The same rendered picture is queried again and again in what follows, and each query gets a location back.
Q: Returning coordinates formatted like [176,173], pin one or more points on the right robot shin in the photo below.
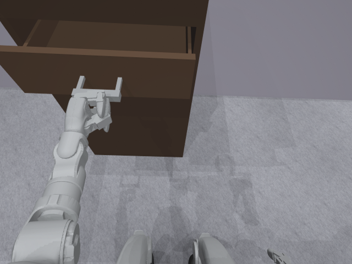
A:
[204,235]

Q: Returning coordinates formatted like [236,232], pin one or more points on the handle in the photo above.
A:
[112,95]

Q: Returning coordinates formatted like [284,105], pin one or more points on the cabinet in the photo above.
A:
[141,126]

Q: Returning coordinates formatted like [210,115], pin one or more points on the left robot upper arm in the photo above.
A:
[48,242]

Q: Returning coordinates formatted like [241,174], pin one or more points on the left robot hand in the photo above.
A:
[78,112]

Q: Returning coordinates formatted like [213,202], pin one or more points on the left robot thigh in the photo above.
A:
[136,250]

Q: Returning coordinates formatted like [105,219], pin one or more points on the right robot hand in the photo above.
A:
[277,257]

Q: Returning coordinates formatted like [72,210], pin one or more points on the drawer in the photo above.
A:
[153,60]

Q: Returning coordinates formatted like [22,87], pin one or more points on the robot left forearm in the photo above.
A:
[61,197]

